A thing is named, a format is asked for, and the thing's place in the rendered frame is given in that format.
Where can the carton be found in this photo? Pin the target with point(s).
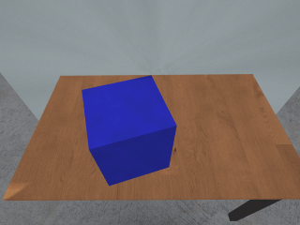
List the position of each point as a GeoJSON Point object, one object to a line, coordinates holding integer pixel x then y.
{"type": "Point", "coordinates": [130, 130]}

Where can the table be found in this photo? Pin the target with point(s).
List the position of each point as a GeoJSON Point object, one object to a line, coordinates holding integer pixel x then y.
{"type": "Point", "coordinates": [228, 145]}

